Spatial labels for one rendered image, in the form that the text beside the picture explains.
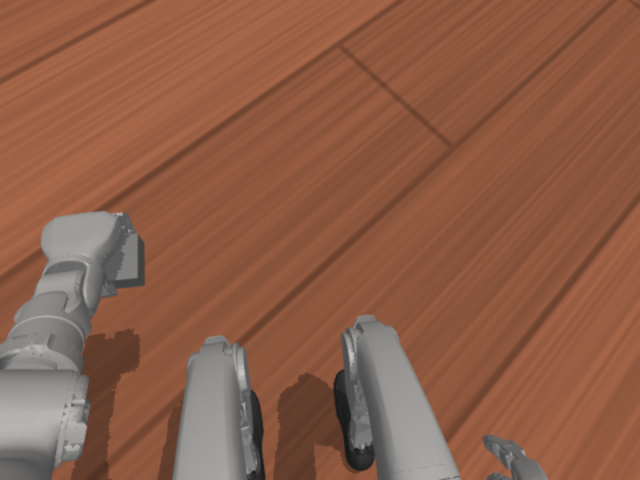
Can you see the small box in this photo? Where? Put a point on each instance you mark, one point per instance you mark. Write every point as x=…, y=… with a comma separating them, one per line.
x=126, y=267

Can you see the left robot foot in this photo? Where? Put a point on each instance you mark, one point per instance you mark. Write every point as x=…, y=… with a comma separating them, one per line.
x=257, y=436

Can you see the right robot hand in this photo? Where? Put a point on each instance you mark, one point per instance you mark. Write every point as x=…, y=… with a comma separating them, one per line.
x=513, y=457

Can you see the right robot foot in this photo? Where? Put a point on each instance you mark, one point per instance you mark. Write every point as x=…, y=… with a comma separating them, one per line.
x=359, y=460

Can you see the left robot arm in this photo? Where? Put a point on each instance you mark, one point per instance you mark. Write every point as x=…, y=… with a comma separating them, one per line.
x=43, y=406

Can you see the left robot hand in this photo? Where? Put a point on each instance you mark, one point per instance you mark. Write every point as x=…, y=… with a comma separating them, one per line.
x=95, y=235

